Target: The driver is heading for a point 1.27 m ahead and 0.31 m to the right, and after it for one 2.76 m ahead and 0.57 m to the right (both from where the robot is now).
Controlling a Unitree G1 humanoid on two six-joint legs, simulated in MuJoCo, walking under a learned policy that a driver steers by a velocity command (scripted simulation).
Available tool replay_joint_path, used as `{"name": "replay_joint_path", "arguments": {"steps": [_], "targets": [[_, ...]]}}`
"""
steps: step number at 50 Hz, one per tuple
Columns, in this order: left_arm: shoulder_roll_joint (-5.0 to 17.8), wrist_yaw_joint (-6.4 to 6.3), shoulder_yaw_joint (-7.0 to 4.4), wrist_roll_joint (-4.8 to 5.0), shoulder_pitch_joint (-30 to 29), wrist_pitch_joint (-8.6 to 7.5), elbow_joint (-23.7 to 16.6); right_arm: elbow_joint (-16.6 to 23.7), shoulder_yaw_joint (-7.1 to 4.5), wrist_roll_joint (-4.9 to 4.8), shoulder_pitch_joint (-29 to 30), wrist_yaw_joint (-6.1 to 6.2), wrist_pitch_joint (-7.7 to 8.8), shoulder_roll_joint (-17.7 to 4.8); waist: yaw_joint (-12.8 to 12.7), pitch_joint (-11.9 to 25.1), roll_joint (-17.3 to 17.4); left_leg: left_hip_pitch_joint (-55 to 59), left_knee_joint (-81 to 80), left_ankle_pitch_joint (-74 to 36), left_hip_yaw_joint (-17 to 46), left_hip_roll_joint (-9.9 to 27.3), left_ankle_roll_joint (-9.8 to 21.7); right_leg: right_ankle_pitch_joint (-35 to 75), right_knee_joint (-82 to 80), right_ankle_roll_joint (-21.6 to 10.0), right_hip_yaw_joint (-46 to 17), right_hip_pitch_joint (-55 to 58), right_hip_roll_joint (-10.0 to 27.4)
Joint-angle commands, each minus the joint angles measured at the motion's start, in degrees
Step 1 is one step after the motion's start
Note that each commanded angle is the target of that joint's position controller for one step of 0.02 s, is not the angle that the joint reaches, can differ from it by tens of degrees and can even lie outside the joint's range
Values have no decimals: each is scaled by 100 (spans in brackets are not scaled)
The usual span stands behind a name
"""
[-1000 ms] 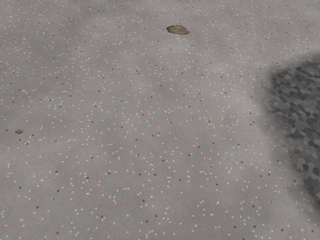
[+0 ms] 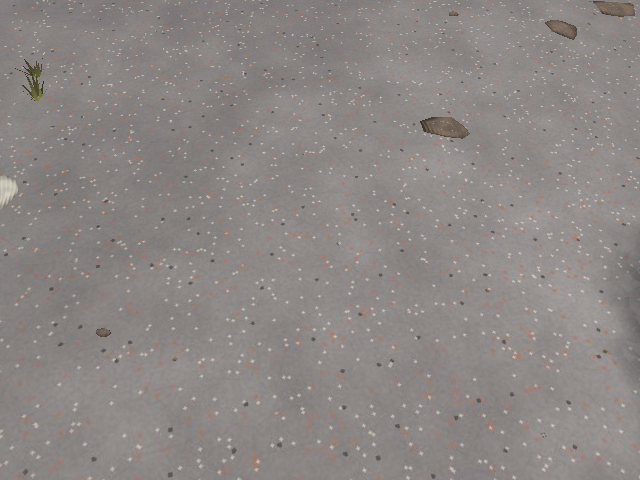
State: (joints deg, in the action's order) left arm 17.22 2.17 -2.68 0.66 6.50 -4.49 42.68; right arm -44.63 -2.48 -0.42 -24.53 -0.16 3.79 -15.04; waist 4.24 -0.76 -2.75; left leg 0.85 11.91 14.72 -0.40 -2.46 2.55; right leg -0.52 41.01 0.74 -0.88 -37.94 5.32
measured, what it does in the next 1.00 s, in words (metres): walks ahead: right foot, then left foot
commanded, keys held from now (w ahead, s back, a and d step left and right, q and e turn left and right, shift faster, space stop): w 0.70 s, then w+e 0.30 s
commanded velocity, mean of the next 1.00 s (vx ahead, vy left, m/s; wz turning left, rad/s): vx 0.49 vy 0.00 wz -0.07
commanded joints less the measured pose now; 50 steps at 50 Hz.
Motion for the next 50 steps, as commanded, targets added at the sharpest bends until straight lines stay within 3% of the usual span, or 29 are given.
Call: {"name": "replay_joint_path", "arguments": {"steps": [1, 5, 7, 8, 9, 10, 11, 12, 13, 14, 15, 18, 21, 25, 29, 31, 33, 34, 35, 36, 37, 38, 39, 40, 41, 43, 45, 47, 50], "targets": [[154, 79, 34, 34, -914, -106, -623, 221, -282, -53, -22, 56, 79, -1071, 39, -519, 733, -574, -566, -1360, 641, 1390, 849, 616, -733, -15, 145, 260, -219], [371, 164, -27, 35, -1008, -141, -736, 43, -326, -96, -91, 84, -2, -1146, -162, -457, 743, 210, -107, -2306, 626, 1700, 669, 139, -1159, -343, 84, 407, -318], [641, 112, -165, 7, -322, -125, -589, 28, -355, -64, -7, 111, -75, -1267, -589, 134, 907, 394, 909, -4334, 456, 1581, 511, -260, -1175, -584, 378, 1504, -650], [871, 46, -294, 8, 575, -98, -337, 42, -308, -33, 4, 137, -121, -1191, -1032, 735, 869, 24, 2025, -4748, 245, 1316, 341, -190, -1171, -762, 452, 2801, -705], [1273, -29, -389, -46, 1595, -58, -158, 180, -181, 107, -132, 164, -124, -907, -1337, 1636, 223, -1295, 3873, -2964, 102, 1005, 152, -122, -877, -1131, -801, 4710, 405], [1565, 27, -434, -48, 1809, -51, -30, 203, 35, 26, -1020, 79, -16, -102, -779, 2530, -1443, -3393, 5828, 1633, 410, -118, -191, -2005, -1658, -2047, -3783, 6398, 1662], [976, 13, -289, 30, 1709, -55, -66, 152, -97, -117, -431, 49, 97, -775, -1098, 2149, -874, -4006, 6355, 1828, 1008, 93, -118, -2788, -2341, -1805, -4202, 6080, 1522], [812, -22, -226, 23, 1287, -54, -92, 368, -182, -252, 233, 21, 160, -1037, -1040, 1177, -580, -4380, 6368, 1338, 786, 380, -65, -2522, -2463, -1579, -3303, 5283, 1380], [758, -39, -203, -20, 909, -55, -142, 439, -152, -201, 557, 49, 203, -991, -861, 696, -14, -4200, 6098, 805, 605, 666, -54, -1803, -2572, -1481, -2696, 4413, 1195], [645, -34, -180, -86, 663, -66, -166, 443, -175, -88, 692, 63, 204, -945, -684, 382, 110, -3990, 5787, 484, 554, 844, -83, -1145, -2700, -1474, -2227, 3718, 1001], [535, -31, -148, -167, 533, -95, -177, 407, -182, -62, 546, 54, 157, -878, -473, 359, -51, -3615, 5640, 266, 615, 996, -90, -783, -2848, -1464, -1927, 3292, 850], [515, -25, -156, -78, 486, -196, -55, 339, -133, -33, 426, 72, -10, -607, -273, 171, -118, -3400, 5168, 94, 511, 1113, -236, -414, -3285, -1599, -1335, 2679, 722], [676, -89, -196, -60, 667, -203, 91, 541, -102, 43, 1057, 83, -18, -557, -396, -148, 12, -3841, 4273, -777, 448, 1176, -397, -105, -3504, -1582, -908, 2652, 622], [824, -149, -213, 3, 1011, -129, 239, 712, -14, 13, 1907, -19, 104, -377, -728, -277, 89, -3529, 2665, -2028, 158, 919, -389, 119, -3488, -1304, -325, 2783, 357], [938, -164, -237, 53, 1487, -3, 482, 939, -10, -59, 2539, -151, 164, -439, -952, -389, 69, -3658, 1981, -2006, 141, 757, -274, 140, -3226, -1267, -418, 3553, 677], [988, -193, -263, 67, 1549, 79, 561, 1023, -37, -54, 2627, -212, 181, -529, -878, -358, 5, -3694, 1777, -1557, 169, 693, -125, 483, -2946, -1176, -499, 4015, 876], [1070, -226, -291, 65, 1458, 144, 579, 961, -103, -44, 2279, -231, 187, -690, -616, -116, -135, -3138, 1658, -1093, 39, 516, 45, 1510, -2454, -1046, -471, 4268, 911], [1069, -238, -283, 59, 1328, 180, 564, 796, -198, -30, 1680, -210, 188, -844, -247, 260, -132, -2274, 1494, -1107, -144, 333, 191, 2394, -1723, -926, -283, 4191, 725], [877, -255, -201, 1, 1338, 193, 514, 540, -338, -9, 766, -153, 174, -1138, 152, 938, -11, -822, 1615, -1256, -45, 461, 399, 2336, -555, -742, -54, 3632, 419], [320, -226, -8, -73, 1830, 115, 311, 468, -470, 142, 22, -100, 160, -1720, 153, 1946, 993, 1581, 1757, -977, 2046, 1976, 1126, 331, 1650, -382, 190, 1557, -236], [117, -192, 74, -21, 2082, 1, 409, 384, -440, 73, -209, -124, 130, -1557, 138, 2470, 1812, 2330, 895, 84, 4031, 2621, 1564, -3299, 2809, -255, -396, 231, -894], [754, -159, -97, 164, 1536, -59, 351, 413, -302, 36, 17, -109, 129, -1095, 278, 1690, 1224, 1804, 668, 655, 3543, 2451, 1257, -3163, 3291, -326, -767, -369, -572], [849, -156, -135, 230, 1107, -89, 207, 443, -252, 26, 432, -90, 130, -961, 157, 952, 972, 986, 511, 403, 2712, 2289, 1050, -2602, 3173, -364, -599, -507, -288], [791, -179, -141, 167, 902, -78, 178, 453, -203, 48, 785, -88, 139, -803, -11, 536, 711, 252, 307, -18, 2124, 2055, 935, -2140, 2883, -327, -497, -331, -70], [727, -191, -176, 119, 940, -17, 209, 459, -166, 83, 1026, -98, 178, -652, -196, 262, 778, -282, 78, -378, 1633, 1845, 844, -1785, 2602, -280, -527, -65, 97], [482, -200, -162, 126, 1230, 138, 323, 390, -171, 126, 1214, -111, 277, -567, -413, 189, 867, -814, -258, -865, 1051, 1689, 828, -1418, 2491, -178, -528, 413, 195], [353, -225, -160, 120, 1163, 243, 284, 275, -207, 140, 1249, -99, 344, -636, -488, 3, 761, -1001, -436, -1388, 544, 1664, 850, -1102, 2305, -92, -583, 255, 210], [323, -234, -167, 90, 906, 265, 174, 161, -238, 164, 1186, -56, 354, -700, -452, -133, 661, -899, -506, -1749, 139, 1619, 838, -577, 1812, -28, -662, -55, 189], [222, -137, -133, 58, 469, 198, 28, 75, -257, 140, 1172, 15, 315, -800, -327, -235, 603, -777, -576, -1942, -467, 1448, 688, 354, 675, -38, -406, 41, 118]]}}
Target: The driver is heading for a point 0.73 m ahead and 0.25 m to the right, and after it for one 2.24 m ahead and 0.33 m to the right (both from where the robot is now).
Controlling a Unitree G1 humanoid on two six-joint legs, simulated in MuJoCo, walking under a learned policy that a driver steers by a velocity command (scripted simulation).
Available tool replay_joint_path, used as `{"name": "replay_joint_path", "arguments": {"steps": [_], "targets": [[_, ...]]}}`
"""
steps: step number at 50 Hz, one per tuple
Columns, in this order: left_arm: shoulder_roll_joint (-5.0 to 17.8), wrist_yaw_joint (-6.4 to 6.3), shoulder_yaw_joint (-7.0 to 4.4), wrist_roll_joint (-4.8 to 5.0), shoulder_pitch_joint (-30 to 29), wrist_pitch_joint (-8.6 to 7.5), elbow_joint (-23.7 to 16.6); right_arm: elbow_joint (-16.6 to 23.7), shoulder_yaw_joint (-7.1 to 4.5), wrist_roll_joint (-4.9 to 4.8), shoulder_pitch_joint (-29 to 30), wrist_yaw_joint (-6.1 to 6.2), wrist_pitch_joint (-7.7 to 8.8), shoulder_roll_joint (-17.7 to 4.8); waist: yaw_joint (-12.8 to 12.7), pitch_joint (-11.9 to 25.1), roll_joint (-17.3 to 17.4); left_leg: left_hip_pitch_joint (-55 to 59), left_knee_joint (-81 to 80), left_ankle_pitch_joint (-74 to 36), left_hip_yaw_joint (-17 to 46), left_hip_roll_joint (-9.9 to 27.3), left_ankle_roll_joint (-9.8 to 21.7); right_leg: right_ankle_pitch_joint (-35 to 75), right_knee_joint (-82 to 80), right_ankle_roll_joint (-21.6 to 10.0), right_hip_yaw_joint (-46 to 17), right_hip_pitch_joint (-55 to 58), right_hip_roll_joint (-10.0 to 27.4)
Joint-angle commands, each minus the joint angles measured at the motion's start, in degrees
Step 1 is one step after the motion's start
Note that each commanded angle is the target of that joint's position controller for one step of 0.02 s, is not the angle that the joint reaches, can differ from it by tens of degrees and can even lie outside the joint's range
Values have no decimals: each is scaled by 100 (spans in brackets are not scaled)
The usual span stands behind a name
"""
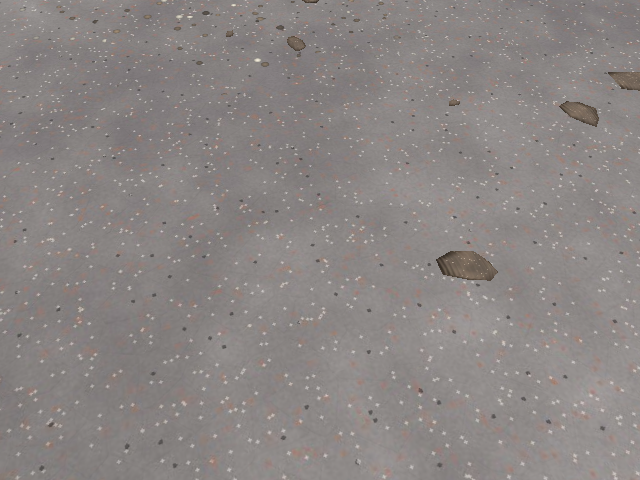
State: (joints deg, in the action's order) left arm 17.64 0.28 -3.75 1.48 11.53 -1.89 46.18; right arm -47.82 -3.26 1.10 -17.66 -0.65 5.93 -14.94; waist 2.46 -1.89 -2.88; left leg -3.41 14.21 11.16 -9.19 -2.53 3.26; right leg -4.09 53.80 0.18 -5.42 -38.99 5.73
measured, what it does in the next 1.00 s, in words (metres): walks ahead, turning right: right foot, then left foot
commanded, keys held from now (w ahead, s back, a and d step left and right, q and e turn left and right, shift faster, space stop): w+e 0.32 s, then e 0.64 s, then no key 0.04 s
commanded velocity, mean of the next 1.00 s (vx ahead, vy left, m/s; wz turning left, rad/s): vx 0.27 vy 0.00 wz -0.55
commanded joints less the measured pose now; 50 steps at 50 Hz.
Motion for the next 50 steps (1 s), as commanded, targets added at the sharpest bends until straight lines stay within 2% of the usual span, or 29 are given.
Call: {"name": "replay_joint_path", "arguments": {"steps": [1, 5, 8, 10, 11, 12, 13, 14, 15, 16, 17, 18, 19, 23, 26, 29, 31, 33, 34, 35, 36, 37, 38, 39, 41, 42, 44, 47, 50], "targets": [[126, 93, 1, -36, -250, -77, -395, 359, -190, -27, 427, 87, 83, -857, -60, -178, 571, -298, -838, -1597, 273, 1457, 585, 900, -923, -2, 209, 204, 53], [37, 233, 60, -38, -968, -87, -767, 126, -257, -116, -2, 136, -67, -1025, 217, -404, 431, 525, -647, -1950, 27, 1749, 571, 794, -1646, -167, 512, -113, -10], [129, 335, 17, -29, -1096, -77, -998, 70, -309, -189, -12, 168, -228, -1151, 99, -328, 538, 1100, -90, -3291, -153, 1907, 462, 95, -1862, -395, 812, -30, -217], [344, 353, -103, -19, -688, -38, -1010, 121, -357, -214, 100, 227, -326, -1312, -225, 88, 782, 1233, 805, -5203, -280, 1889, 337, -517, -1779, -629, 1156, 738, -611], [556, 333, -225, -1, -84, -20, -896, 148, -368, -216, 170, 251, -378, -1363, -579, 436, 814, 1074, 1685, -5654, -340, 1804, 252, -661, -1833, -788, 1240, 1533, -834], [872, 252, -413, 5, 863, -2, -669, 192, -335, -234, 280, 272, -386, -1318, -1106, 906, 650, 365, 2988, -5112, -449, 1564, 48, -314, -2278, -1030, 1087, 3006, -985], [1387, 113, -547, 18, 1447, 68, -537, 316, -169, -26, 44, 252, -307, -834, -1090, 1403, -433, -1283, 4837, -1599, -409, 1131, -201, -25, -2258, -1409, -615, 4712, 100], [1653, 134, -544, 17, 1117, -10, -752, 614, 7, -41, -269, 149, -99, -355, -536, 2156, -1286, -3491, 6654, 2342, 667, -154, -486, -1264, -3231, -2664, -4038, 6265, 1308], [1132, 167, -402, -11, 1169, -72, -789, 680, -103, -252, 426, 43, 126, -924, -977, 2079, -397, -4138, 6803, 2088, 1562, 194, -338, -1548, -3724, -2390, -3936, 6192, 1290], [909, 164, -339, -35, 972, -138, -773, 840, -112, -392, 812, 2, 232, -990, -904, 1278, -157, -4329, 6464, 1579, 1482, 435, -201, -1253, -3767, -2138, -3080, 5494, 1096], [794, 171, -292, -49, 527, -176, -836, 802, -104, -296, 853, 50, 261, -912, -561, 671, 393, -4048, 5909, 1201, 1437, 667, -228, -98, -3747, -1917, -2386, 4513, 837], [614, 144, -241, -75, 161, -183, -931, 736, -162, -124, 808, 98, 216, -1003, -357, 457, 402, -3645, 5477, 1034, 1405, 821, -323, 1090, -3714, -1799, -1811, 3848, 643], [592, 103, -220, -140, 8, -171, -1032, 722, -187, -68, 679, 103, 134, -1021, -199, 405, 270, -3236, 5372, 966, 1400, 868, -417, 1944, -3734, -1774, -1507, 3369, 516], [887, -55, -315, -115, 48, -97, -988, 832, -106, 6, 710, 161, -101, -665, -87, 422, 153, -2826, 4091, 368, 1098, 593, -796, 3517, -3629, -1631, -683, 2514, 83], [897, -176, -332, -26, 163, 89, -935, 946, -32, -23, 1171, 135, -131, -538, -295, 664, -146, -2332, 2815, -798, 1039, 258, -856, 2997, -3364, -1241, -453, 2342, -276], [864, -232, -324, -18, 343, 224, -874, 1084, -50, -92, 1583, 61, -148, -633, -479, 734, -273, -2177, 2050, -1167, 1186, 71, -825, 2090, -3095, -1048, -903, 2575, -188], [794, -254, -309, -34, 310, 265, -896, 1109, -122, -77, 1565, 34, -130, -806, -421, 728, -335, -2149, 1682, -900, 1393, 55, -723, 1689, -2745, -985, -1388, 2888, -73], [711, -271, -280, -38, 53, 267, -998, 1055, -188, -43, 1258, 27, -57, -904, -180, 706, -448, -1808, 1152, -1055, 1410, 117, -518, 1319, -2255, -833, -1702, 3013, -147], [559, -263, -230, -57, -2, 246, -1073, 1035, -220, 24, 1016, 59, -5, -1010, -57, 883, -311, -1138, 785, -1947, 1521, 442, -304, 914, -1701, -628, -1598, 2853, -436], [248, -257, -124, -175, 136, 218, -1195, 1076, -264, 128, 711, 130, -13, -1318, -58, 1444, 556, 111, 995, -3944, 2468, 1585, 125, -919, -347, -332, -1018, 2158, -931], [203, -226, -93, -74, 1170, 221, -1193, 1001, -283, 230, 610, 126, -133, -1418, -552, 2042, 2077, 1293, 944, -4628, 4345, 2888, 1329, -3918, 877, -21, -596, 876, -1559], [839, -209, -231, -57, 1409, 275, -942, 1112, -233, 17, 811, 126, -215, -1059, -522, 1945, 1515, 992, 836, -3194, 4581, 2916, 1433, -3603, 1617, 190, -615, 588, -1027], [1121, -225, -333, -8, 841, 376, -933, 1217, -142, -11, 971, 152, -276, -736, -304, 1370, 1043, 512, 807, -2427, 3662, 2457, 1158, -3150, 1942, 332, -416, 431, -850], [1059, -269, -347, -7, 597, 484, -946, 1236, -103, 19, 1145, 164, -356, -669, -320, 1095, 754, 34, 667, -1694, 3125, 2116, 950, -2793, 1973, 410, -259, 433, -728], [834, -275, -313, -11, 435, 604, -1065, 1228, -108, 36, 1418, 208, -456, -769, -387, 567, 956, -903, 296, -970, 2374, 1716, 855, -2311, 1733, 468, -11, 690, -570], [670, -268, -275, -4, 455, 613, -1093, 1212, -125, 65, 1432, 230, -475, -790, -387, 500, 1080, -1068, 181, -942, 2044, 1562, 847, -2175, 1470, 472, 154, 846, -577], [508, -263, -228, -24, 370, 582, -1167, 1162, -153, 59, 1345, 260, -497, -806, -297, 629, 1164, -849, 141, -1229, 1771, 1630, 986, -2103, 979, 484, 300, 911, -503], [441, -205, -175, -68, 116, 544, -1300, 1116, -220, 8, 1352, 269, -533, -942, -192, 862, 1111, -621, 158, -1386, 1551, 1869, 1101, -1906, 206, 419, 369, 1178, -279], [451, -125, -155, -86, 57, 537, -1335, 1047, -261, -45, 1357, 219, -590, -1069, -156, 870, 1168, -742, 155, -1176, 1368, 1912, 1085, -1808, -530, 285, 543, 1694, -312]]}}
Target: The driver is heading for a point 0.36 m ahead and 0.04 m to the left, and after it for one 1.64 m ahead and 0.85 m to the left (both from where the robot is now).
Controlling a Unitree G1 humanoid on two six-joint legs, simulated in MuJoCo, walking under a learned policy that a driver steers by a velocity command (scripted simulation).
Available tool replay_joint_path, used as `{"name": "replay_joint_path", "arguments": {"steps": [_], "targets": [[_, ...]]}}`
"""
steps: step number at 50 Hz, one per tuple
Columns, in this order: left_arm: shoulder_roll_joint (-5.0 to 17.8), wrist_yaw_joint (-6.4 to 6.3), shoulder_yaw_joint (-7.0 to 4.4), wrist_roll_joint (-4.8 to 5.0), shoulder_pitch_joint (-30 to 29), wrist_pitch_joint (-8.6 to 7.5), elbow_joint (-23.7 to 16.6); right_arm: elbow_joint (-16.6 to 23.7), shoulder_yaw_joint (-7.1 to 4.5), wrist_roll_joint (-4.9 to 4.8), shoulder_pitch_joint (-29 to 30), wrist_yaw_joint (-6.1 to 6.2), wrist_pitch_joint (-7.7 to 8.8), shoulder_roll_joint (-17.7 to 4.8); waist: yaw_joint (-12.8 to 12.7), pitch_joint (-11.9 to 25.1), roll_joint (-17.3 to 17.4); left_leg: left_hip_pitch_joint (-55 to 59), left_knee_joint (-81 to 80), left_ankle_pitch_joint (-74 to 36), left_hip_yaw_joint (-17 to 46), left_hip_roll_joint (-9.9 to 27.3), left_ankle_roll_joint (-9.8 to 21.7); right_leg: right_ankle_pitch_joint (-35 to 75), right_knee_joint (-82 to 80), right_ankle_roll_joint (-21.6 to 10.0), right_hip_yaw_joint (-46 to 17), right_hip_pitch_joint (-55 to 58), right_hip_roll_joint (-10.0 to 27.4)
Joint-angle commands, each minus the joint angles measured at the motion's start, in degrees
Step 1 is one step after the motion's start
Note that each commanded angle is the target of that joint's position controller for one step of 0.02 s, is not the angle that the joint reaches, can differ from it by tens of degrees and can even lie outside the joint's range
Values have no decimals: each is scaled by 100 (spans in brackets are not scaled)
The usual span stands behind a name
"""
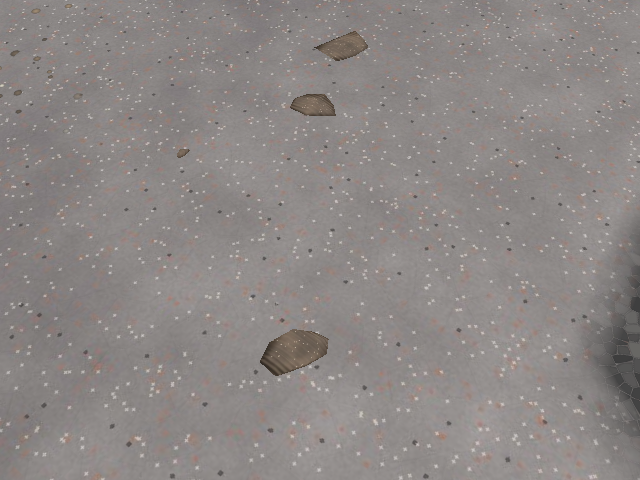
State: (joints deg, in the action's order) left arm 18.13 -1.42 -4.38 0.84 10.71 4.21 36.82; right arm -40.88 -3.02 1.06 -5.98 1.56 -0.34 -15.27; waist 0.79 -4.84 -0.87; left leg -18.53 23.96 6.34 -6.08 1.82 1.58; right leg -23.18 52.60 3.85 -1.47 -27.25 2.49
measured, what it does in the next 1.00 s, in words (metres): walks ahead: right foot, then left foot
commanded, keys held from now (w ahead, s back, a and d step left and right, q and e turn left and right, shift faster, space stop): no key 0.56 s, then w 0.44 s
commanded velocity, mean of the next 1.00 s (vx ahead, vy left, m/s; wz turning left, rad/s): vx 0.13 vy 0.00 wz -0.12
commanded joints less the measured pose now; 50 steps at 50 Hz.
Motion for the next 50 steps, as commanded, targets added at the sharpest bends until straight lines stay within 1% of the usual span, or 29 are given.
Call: {"name": "replay_joint_path", "arguments": {"steps": [1, 3, 5, 6, 7, 8, 9, 11, 13, 16, 18, 20, 21, 22, 23, 24, 26, 28, 31, 34, 38, 41, 42, 45, 46, 47, 48, 49, 50], "targets": [[417, 68, -95, -31, 157, -73, -390, 314, -288, -73, 155, -27, 23, -1062, 10, 1145, 974, 785, -782, -604, 1050, 1497, 1240, 111, -669, -139, 202, 641, -36], [399, 117, -105, -52, 352, -84, -297, 236, -281, -172, 197, -64, -5, -1094, -144, 1116, 929, 734, -551, -446, 980, 1470, 1098, 508, -1572, -324, 339, 1088, -158], [501, 136, -141, -102, 670, -102, -136, 22, -217, -271, -70, -91, -25, -893, -278, 1029, 698, 160, -30, 120, 679, 1202, 542, 1364, -2834, -664, 220, 2036, -224], [904, 70, -211, -133, 686, -102, -198, 23, -89, -104, -260, -156, -1, -468, -73, 1064, -578, -629, 1194, 1261, 46, 648, -80, 2237, -3381, -1045, -1288, 2610, 887], [1208, 48, -227, -225, 329, -124, -368, 241, -85, 22, -22, -135, 37, -478, -77, 799, -1527, -1416, 1995, 2836, 32, -10, -463, 2663, -3553, -2027, -2431, 2045, 1949], [992, 58, -180, -349, 292, -238, -369, 252, -199, -32, 332, -76, 22, -836, -363, 801, -1059, -1245, 2959, 2851, 585, 116, -490, 2408, -3621, -2233, -2258, 1591, 1836], [807, 61, -111, -342, 65, -340, -296, 174, -248, -116, 218, -69, -9, -878, -192, 734, -949, -1244, 3294, 2538, 719, 131, -463, 2317, -3595, -2009, -1789, 1527, 1511], [564, 52, -32, -190, -334, -449, -237, -101, -285, -61, -121, -12, -78, -840, -25, 712, -820, -1251, 3405, 1943, 784, 173, -542, 2638, -3448, -1603, -1238, 1678, 1096], [315, 32, 74, -187, -405, -474, -157, -198, -251, -77, -279, -24, -82, -695, 81, 839, -698, -874, 3328, 1628, 769, 144, -651, 3534, -3286, -1582, -901, 1688, 914], [333, 40, 60, -174, -323, -434, -21, -178, -115, -117, -63, -58, -62, -451, -99, 900, -697, -428, 2115, 1581, 665, 156, -676, 3662, -3085, -1579, -807, 1958, 822], [412, 52, 41, -172, -226, -388, 100, -170, -99, -143, -20, -70, -63, -513, -191, 916, -710, -158, 1545, 1674, 621, 117, -656, 3633, -3029, -1693, -1042, 2043, 949], [329, 61, 81, -114, -338, -371, 200, -288, -82, -147, -241, -82, -51, -512, -36, 864, -642, 342, 468, 981, 568, 76, -568, 3367, -2947, -1593, -1108, 1931, 882], [284, 69, 98, -72, -286, -383, 287, -357, -62, -89, -366, -92, -28, -523, 60, 818, -507, 795, -277, 14, 620, 96, -473, 3010, -2952, -1391, -1076, 1756, 769], [208, 78, 124, -116, -112, -434, 357, -383, -82, -4, -437, -74, -10, -742, -22, 909, -235, 1285, -311, -925, 956, 368, -358, 2453, -2920, -1109, -1012, 1545, 571], [257, 126, 100, -197, 100, -497, 387, -413, -170, -11, -428, -47, -15, -1153, -309, 909, 428, 1450, 71, -1527, 1049, 602, -157, 1905, -2846, -902, -711, 1342, 212], [244, 123, 98, -197, 24, -513, 454, -499, -171, -75, -316, -82, -9, -1003, -261, 897, 694, 1002, 140, -625, 946, 485, 20, 1583, -2926, -711, -417, 1590, -39], [278, 72, 76, -165, -441, -462, 483, -548, -80, -26, -235, -111, 42, -648, -60, 707, 457, 631, -79, 8, 932, 369, -77, 1507, -2758, -633, -324, 1756, -72], [200, 30, 80, -164, -423, -365, 559, -630, -46, -29, -206, -102, 108, -590, -68, 569, 470, 589, -116, 34, 878, 307, -175, 1636, -2794, -665, -353, 1727, -62], [270, -11, 10, -92, -238, -312, 733, -791, -70, -112, -439, -35, 108, -680, -63, 369, 303, 277, -51, 2353, 780, 124, -2, -716, -2744, -810, -231, 1387, -257], [216, -3, -6, -7, -95, -497, 780, -736, -54, -176, -503, 26, 240, -655, -71, -185, 211, -140, -20, 3334, 1078, 252, 254, -1663, -2768, -1000, -489, 796, -110], [204, 97, -33, 45, 150, -820, 893, -689, -51, -244, -549, -45, 505, -607, -124, -56, 40, -183, 248, 2918, 1257, 294, 450, -1355, -2789, -1197, -851, 1011, 97], [409, 161, -78, 65, 577, -931, 992, -537, 5, -246, -374, -140, 674, -419, -234, 32, -474, -675, 1052, 2088, 770, -72, 394, -1012, -3198, -1551, -1720, 1715, 528], [603, 179, -121, 79, 746, -942, 1047, -482, 32, -260, -401, -185, 733, -342, -189, 79, -885, -954, 1508, 1656, 540, -187, 370, -546, -3329, -1782, -2326, 2057, 931], [750, 201, -167, 82, 964, -927, 1079, -399, 46, -266, -199, -318, 818, -393, -193, 199, -878, -1468, 1544, 2179, 524, -220, 440, 1860, -3095, -1969, -2597, 2802, 1413], [775, 203, -168, 108, 797, -892, 1016, -477, 46, -276, -383, -354, 807, -395, -44, 274, -788, -1048, 1084, 2071, 497, -222, 470, 2424, -2963, -1871, -2361, 2629, 1408], [786, 188, -155, 131, 229, -834, 834, -769, 0, -289, -1114, -373, 779, -440, 409, 496, -656, 394, 164, 1321, 449, -279, 556, 2970, -2648, -1585, -1727, 1834, 1108], [627, 160, -102, 129, -369, -837, 573, -1134, -181, -222, -2143, -340, 736, -896, 905, 762, -6, 2195, -497, 821, 1342, 133, 740, 3561, -1362, -1114, -802, 538, 429], [329, 126, -21, 41, -584, -977, 285, -1314, -435, -180, -2913, -335, 690, -1739, 1059, 920, 1672, 3690, -799, -170, 3501, 1378, 1234, 2160, 731, -560, 185, -1305, -571], [381, 119, -24, -18, -301, -1048, 436, -1193, -216, -179, -2571, -319, 638, -1071, 749, 786, 1330, 3857, -744, -1287, 3882, 1864, 1484, -537, 1424, -517, -224, -2177, -489]]}}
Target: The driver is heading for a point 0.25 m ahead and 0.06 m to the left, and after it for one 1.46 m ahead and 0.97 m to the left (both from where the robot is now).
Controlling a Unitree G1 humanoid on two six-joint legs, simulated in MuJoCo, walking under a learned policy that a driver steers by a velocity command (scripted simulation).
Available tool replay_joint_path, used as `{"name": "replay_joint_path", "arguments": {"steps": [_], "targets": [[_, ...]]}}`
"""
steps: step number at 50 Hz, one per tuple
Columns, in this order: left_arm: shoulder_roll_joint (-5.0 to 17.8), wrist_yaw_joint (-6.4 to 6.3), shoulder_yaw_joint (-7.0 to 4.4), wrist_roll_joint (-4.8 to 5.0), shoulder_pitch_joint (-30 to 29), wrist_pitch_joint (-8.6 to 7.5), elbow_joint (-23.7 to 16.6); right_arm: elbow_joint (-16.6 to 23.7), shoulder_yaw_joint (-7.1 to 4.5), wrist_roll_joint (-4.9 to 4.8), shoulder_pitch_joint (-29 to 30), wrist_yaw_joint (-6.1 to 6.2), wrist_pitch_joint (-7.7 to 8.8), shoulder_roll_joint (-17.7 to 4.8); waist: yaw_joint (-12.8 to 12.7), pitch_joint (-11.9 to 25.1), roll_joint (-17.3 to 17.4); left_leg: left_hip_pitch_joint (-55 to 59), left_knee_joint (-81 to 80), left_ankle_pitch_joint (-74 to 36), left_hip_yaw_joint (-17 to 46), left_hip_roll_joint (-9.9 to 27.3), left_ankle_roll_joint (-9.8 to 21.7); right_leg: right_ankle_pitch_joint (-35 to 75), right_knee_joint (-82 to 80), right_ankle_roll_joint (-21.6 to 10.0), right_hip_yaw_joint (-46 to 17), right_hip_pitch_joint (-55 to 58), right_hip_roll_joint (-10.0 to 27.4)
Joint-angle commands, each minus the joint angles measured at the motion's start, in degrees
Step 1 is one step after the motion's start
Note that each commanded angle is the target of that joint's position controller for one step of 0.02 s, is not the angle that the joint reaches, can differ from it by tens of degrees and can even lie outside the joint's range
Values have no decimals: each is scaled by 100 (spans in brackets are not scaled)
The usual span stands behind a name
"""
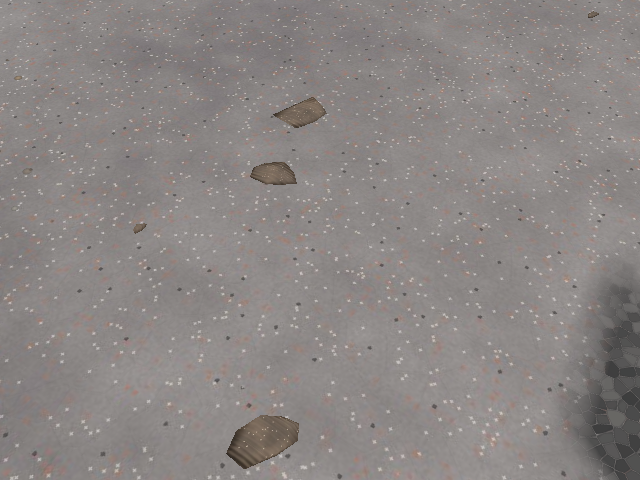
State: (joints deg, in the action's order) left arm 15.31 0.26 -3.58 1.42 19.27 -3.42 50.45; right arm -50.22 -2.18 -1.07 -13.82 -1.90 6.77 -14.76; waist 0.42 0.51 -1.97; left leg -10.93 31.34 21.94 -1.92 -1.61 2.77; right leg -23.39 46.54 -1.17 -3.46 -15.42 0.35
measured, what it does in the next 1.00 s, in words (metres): walks ahead, turning left: right foot, then left foot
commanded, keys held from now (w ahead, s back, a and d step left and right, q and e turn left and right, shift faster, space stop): w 0.02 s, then w+q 0.98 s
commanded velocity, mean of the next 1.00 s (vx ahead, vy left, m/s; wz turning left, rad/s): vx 0.48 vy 0.00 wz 0.44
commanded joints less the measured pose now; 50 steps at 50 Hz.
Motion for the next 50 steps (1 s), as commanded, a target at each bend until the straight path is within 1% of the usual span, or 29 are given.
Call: {"name": "replay_joint_path", "arguments": {"steps": [1, 2, 4, 8, 9, 13, 15, 16, 17, 18, 19, 20, 21, 22, 24, 27, 29, 33, 39, 40, 41, 42, 43, 44, 45, 46, 47, 48, 50], "targets": [[673, 11, -113, 32, -987, -302, -838, -168, -165, 91, -1500, 58, -111, -663, 572, -126, 850, 2939, -1319, -3224, 2819, 2133, 1300, -443, 2431, -118, -251, -3706, -7], [551, 61, -74, 66, -1046, -293, -848, -76, -129, 102, -1285, 68, -145, -577, 436, -233, 609, 2766, -1398, -3263, 2290, 1875, 1170, -113, 2363, -144, -3, -3826, 209], [408, 104, -59, -54, -1463, -299, -1043, -72, -73, 32, -1159, 78, -222, -530, 340, -552, 583, 2231, -1677, -3572, 1754, 1622, 943, 443, 1710, -73, 275, -3814, 495], [-39, 229, 141, -99, -2190, -316, -1407, 75, -137, 48, -886, 284, -305, -840, 264, -716, 675, 550, -2245, -3286, 1054, 994, 836, 1785, -392, 297, 704, -2200, 59], [-21, 234, 151, -94, -2397, -328, -1481, 68, -178, 43, -971, 328, -294, -962, 305, -722, 722, 347, -2356, -3099, 1060, 983, 828, 2120, -872, 335, 718, -1815, -60], [531, 189, -3, -6, -2491, -332, -1611, 32, -279, -75, -1071, 390, -223, -1076, 71, -626, 901, 733, -2250, -3161, 1402, 1362, 625, 2725, -1779, 204, 248, -1118, -94], [807, 108, -134, -12, -1908, -324, -1480, 70, -339, -20, -1023, 370, -269, -1128, -258, -122, 996, 1041, -1386, -4624, 1339, 1342, 438, 2332, -1760, -21, 286, -305, -216], [965, 44, -240, -1, -1160, -298, -1267, 115, -324, 32, -986, 352, -319, -1055, -625, 367, 977, 895, -449, -5037, 1204, 1091, 296, 2212, -1806, -177, 384, 656, -268], [1159, -21, -314, -62, -216, -267, -1091, 269, -261, 107, -885, 338, -348, -877, -1042, 1066, 849, -15, 924, -4102, 1182, 854, 143, 2016, -1524, -456, -127, 2212, 349], [1651, -34, -403, -226, 358, -243, -999, 439, -50, 151, -1644, 318, -311, -23, -682, 2149, -740, -1795, 3135, -623, 895, -19, -129, 1034, -1708, -1167, -2403, 4179, 1944], [1283, 42, -289, -237, 240, -264, -998, 417, -52, -96, -1917, 287, -257, -210, -576, 2553, -1646, -2570, 4244, 1140, 1234, -108, -132, -214, -2884, -1537, -4343, 4124, 2460], [823, 36, -177, -151, -234, -270, -1019, 498, -220, -229, -1317, 288, -266, -791, -561, 1327, -1000, -3033, 4586, 745, 1144, 262, -102, -812, -3145, -1262, -3563, 3169, 2188], [638, 26, -126, -103, -593, -263, -994, 609, -249, -209, -870, 301, -282, -894, -460, 639, -517, -2992, 4439, 239, 913, 527, -70, -387, -3222, -1076, -2619, 2238, 1995], [524, 39, -99, -141, -851, -274, -920, 635, -254, -116, -690, 308, -306, -802, -288, 272, -199, -2730, 4222, -67, 853, 732, -72, 325, -3354, -993, -1968, 1433, 1762], [413, 50, -87, -237, -1177, -323, -817, 624, -283, -93, -860, 286, -442, -600, 54, 52, -456, -2158, 3901, -279, 867, 1000, -79, 900, -3683, -936, -1072, 531, 1489], [590, 40, -166, -178, -1277, -419, -651, 848, -249, -43, -598, 292, -601, -433, 151, -260, -306, -2320, 3440, -500, 799, 1146, -190, 1261, -4111, -1107, -434, 84, 1587], [776, 7, -227, -180, -1179, -432, -563, 987, -239, 8, -337, 268, -605, -470, 105, -307, -145, -2568, 2984, -1063, 819, 1186, -266, 1464, -4206, -1168, -91, 239, 1641], [993, -41, -275, -153, -1045, -355, -478, 1182, -178, -12, 325, 101, -519, -419, -118, -401, 27, -2415, 1620, -2114, 482, 1070, -267, 1857, -4140, -969, 790, 540, 1439], [1332, -10, -389, 26, -522, -107, -290, 1629, -195, -7, 1073, -61, -554, -585, -359, -596, -1, -2450, 649, -1337, -16, 792, 56, 2098, -3568, -691, 1157, 1652, 1742], [1402, -12, -408, 57, -563, -60, -296, 1652, -245, 10, 927, -62, -565, -679, -224, -464, -70, -2158, 569, -1028, -184, 612, 168, 2951, -3139, -616, 1261, 1764, 1735], [1419, -14, -407, 86, -704, -7, -322, 1550, -353, 14, 387, -53, -575, -832, 146, -121, -58, -1364, 322, -1038, -422, 323, 316, 4064, -2226, -479, 1511, 1688, 1596], [1220, -22, -336, 52, -649, 27, -348, 1233, -574, -18, -654, 3, -597, -1200, 608, 457, 114, 79, 184, -1174, -550, -84, 508, 4622, -806, -282, 1748, 1196, 1300], [809, -32, -165, -191, -505, 0, -509, 1080, -792, -89, -1549, 123, -645, -1870, 824, 946, 1202, 1653, -13, -1329, 1162, 923, 946, 2537, 1299, 76, 1854, -354, 948], [245, 23, 26, -271, -227, -173, -829, 1291, -770, -62, -1214, 87, -549, -2282, 187, 1652, 2250, 2955, -1131, 409, 4469, 1949, 1962, -1185, 2874, 340, 742, -2478, -177], [894, 67, -89, -1, -967, -326, -849, 1436, -591, -34, -1188, 5, -424, -1639, 647, 1595, 1157, 2891, -1730, 667, 4644, 2094, 1768, -907, 3285, 203, -54, -3083, 31], [1033, 87, -132, 136, -1264, -415, -960, 1397, -508, 22, -1017, -13, -336, -1405, 577, 910, 933, 2407, -1674, 173, 3909, 1978, 1565, -327, 3104, 28, 11, -3424, 242], [924, 36, -102, 26, -1233, -455, -895, 1444, -461, 27, -696, -2, -308, -1262, 346, 636, 477, 1726, -1564, -507, 3281, 1749, 1405, 146, 2652, -23, -35, -3123, 497], [931, 0, -129, -116, -1170, -446, -833, 1513, -410, 52, -352, 29, -317, -1100, 125, 410, 427, 1067, -1572, -1173, 2719, 1522, 1295, 470, 2149, 8, -71, -2690, 664], [893, 29, -148, -148, -1050, -333, -801, 1648, -355, 126, -121, 93, -299, -984, -76, 360, 569, 519, -1783, -1926, 2335, 1307, 1298, 819, 1738, 105, -78, -2174, 706]]}}
Velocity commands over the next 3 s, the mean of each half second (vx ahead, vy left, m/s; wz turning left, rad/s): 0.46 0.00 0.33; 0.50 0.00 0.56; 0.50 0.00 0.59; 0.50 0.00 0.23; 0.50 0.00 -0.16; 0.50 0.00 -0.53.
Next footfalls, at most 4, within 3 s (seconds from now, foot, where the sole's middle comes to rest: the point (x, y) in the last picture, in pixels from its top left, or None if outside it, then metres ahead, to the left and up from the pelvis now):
0.34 right None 0.37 -0.10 -0.77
0.84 left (199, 479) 0.51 0.25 -0.77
1.36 right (214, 324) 0.88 0.26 -0.77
1.86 left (49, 332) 0.85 0.65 -0.77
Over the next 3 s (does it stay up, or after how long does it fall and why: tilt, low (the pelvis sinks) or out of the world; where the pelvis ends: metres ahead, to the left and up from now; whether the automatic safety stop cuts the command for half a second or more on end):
stays up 1.27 0.93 0.01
